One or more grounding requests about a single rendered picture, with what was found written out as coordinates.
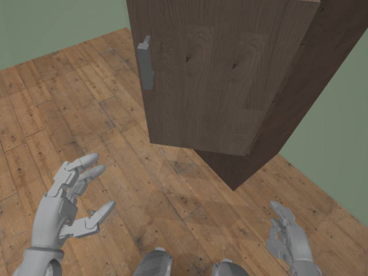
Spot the cupboard door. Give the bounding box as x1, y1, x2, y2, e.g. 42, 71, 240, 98
126, 0, 321, 156

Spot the robot right hand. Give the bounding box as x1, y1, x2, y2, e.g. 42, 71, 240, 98
266, 200, 313, 266

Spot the left robot thigh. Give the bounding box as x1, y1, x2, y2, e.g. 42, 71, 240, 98
132, 250, 173, 276

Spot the handle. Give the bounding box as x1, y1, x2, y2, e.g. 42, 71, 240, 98
137, 36, 154, 90

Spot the right robot shin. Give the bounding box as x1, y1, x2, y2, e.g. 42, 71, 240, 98
221, 258, 233, 263

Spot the robot left hand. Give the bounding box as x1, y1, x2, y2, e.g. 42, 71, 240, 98
31, 152, 116, 249

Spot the robot left forearm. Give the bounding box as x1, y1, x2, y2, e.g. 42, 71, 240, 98
12, 246, 65, 276

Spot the robot right forearm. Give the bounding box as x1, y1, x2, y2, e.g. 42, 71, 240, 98
290, 260, 322, 276

